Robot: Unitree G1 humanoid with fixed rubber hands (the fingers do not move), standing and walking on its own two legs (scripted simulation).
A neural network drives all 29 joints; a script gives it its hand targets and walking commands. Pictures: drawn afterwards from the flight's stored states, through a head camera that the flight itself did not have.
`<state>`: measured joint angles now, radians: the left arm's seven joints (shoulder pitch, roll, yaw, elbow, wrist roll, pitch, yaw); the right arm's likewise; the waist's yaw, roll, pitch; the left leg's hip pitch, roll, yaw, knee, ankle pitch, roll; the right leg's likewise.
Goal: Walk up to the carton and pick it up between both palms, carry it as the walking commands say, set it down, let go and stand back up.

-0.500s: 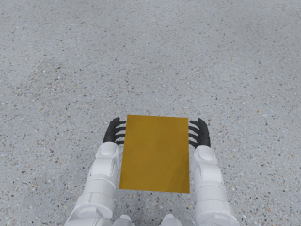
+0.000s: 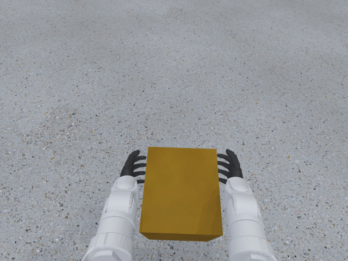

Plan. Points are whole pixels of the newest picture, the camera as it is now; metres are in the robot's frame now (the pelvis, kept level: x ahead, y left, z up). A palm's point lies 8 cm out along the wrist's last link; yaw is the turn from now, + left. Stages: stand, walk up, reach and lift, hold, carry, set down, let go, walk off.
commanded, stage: reach and lift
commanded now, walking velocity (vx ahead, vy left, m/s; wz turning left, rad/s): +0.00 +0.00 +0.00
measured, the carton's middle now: (180, 197) +0.32 -0.02 -0.08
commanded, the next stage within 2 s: hold in 1.86 s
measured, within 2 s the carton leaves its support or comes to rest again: neither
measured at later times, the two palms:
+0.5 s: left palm (122, 171) +0.32 +0.11 +0.06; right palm (242, 172) +0.31 -0.15 +0.07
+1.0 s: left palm (113, 172) +0.31 +0.13 +0.07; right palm (235, 168) +0.32 -0.13 +0.08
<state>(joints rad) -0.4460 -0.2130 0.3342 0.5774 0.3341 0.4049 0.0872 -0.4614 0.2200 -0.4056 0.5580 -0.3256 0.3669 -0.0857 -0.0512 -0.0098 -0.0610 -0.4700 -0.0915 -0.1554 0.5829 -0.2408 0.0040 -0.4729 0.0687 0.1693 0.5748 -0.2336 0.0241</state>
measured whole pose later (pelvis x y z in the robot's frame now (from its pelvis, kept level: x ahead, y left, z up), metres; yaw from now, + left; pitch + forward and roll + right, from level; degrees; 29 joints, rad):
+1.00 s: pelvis +0.01 +0.00 +0.01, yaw +0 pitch -8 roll +0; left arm -0.44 -0.21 0.29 0.45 0.36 0.74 0.07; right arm -0.46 0.22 -0.33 0.46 -0.36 0.69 -0.07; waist 0.00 -0.01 0.00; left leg -0.07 -0.07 -0.15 0.42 -0.21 0.01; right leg -0.08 0.05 0.15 0.42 -0.20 0.01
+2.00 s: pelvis +0.00 -0.01 +0.01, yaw +0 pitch -9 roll +0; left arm -0.36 -0.18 0.23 0.39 0.32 0.77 0.05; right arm -0.40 0.20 -0.26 0.41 -0.32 0.73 -0.05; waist -0.02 0.00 -0.02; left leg -0.06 -0.06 -0.14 0.42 -0.20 0.00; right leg -0.07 0.05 0.13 0.41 -0.19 0.00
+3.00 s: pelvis -0.01 -0.01 +0.00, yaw -10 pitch +5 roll -1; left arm -0.65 -0.21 0.28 0.07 0.15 1.10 0.30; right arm -0.67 0.25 -0.30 0.07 -0.18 1.03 -0.33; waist 0.01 0.02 -0.09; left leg -0.37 0.03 0.06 0.61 -0.32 0.01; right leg -0.40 0.02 -0.02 0.57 -0.24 -0.01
